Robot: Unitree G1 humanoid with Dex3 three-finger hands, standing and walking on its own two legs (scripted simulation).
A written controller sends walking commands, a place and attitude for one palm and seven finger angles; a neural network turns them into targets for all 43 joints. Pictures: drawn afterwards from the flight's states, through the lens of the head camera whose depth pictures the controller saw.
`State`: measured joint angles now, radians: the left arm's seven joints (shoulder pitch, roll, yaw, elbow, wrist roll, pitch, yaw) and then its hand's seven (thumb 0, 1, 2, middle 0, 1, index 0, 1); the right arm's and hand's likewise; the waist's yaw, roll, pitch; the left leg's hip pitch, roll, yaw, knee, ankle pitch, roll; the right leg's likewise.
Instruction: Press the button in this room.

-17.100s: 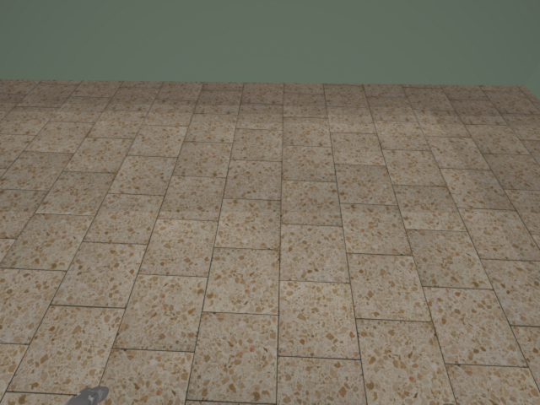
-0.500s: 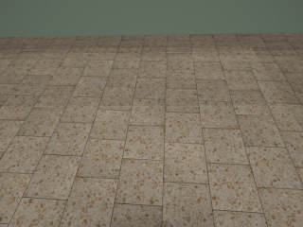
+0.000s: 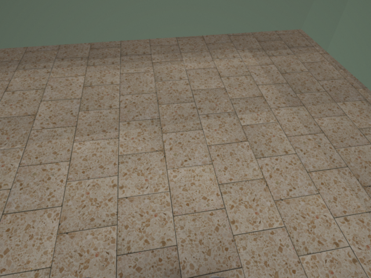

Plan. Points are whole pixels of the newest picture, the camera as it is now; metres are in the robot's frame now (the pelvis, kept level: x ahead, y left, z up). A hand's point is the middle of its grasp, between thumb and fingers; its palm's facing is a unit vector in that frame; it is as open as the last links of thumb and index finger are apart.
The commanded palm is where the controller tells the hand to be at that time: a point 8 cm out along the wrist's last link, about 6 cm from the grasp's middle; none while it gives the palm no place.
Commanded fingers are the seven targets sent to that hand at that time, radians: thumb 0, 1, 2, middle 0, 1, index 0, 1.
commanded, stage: turn or walk to find it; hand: left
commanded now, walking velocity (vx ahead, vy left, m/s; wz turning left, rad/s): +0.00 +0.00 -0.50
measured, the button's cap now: out of the picture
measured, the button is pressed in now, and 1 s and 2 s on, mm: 0 0 0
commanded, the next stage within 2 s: none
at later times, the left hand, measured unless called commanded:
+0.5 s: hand out of the picture +0.14 +0.13 -0.14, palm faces -0.27 -0.92 -0.27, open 7.3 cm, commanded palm none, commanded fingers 0.00 0.90 0.90 -0.20 -0.30 -0.20 -0.30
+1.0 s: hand out of the picture +0.12 +0.16 -0.17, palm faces -0.43 -0.87 -0.22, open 7.4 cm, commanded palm none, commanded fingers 0.00 0.90 0.90 -0.20 -0.30 -0.20 -0.30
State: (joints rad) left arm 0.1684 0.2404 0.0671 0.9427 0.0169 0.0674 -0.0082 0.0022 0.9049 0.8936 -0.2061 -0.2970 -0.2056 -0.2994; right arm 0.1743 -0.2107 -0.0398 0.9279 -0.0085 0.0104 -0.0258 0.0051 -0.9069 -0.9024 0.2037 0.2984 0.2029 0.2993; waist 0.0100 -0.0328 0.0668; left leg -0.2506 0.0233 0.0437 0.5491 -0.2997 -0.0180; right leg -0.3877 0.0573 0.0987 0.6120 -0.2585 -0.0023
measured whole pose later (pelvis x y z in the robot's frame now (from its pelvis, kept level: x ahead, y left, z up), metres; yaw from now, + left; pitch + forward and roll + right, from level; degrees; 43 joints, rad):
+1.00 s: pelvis -0.03 +0.00 +0.01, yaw -30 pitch -1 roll +0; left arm 0.20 0.26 0.09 0.97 0.03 0.08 -0.02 0.00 0.91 0.89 -0.20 -0.30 -0.20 -0.30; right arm 0.16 -0.19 -0.03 0.90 -0.02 0.01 -0.02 0.00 -0.91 -0.90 0.21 0.30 0.20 0.30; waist 0.03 -0.04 0.07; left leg -0.22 0.04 0.09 0.53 -0.29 0.01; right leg -0.47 0.05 0.06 0.99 -0.45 0.03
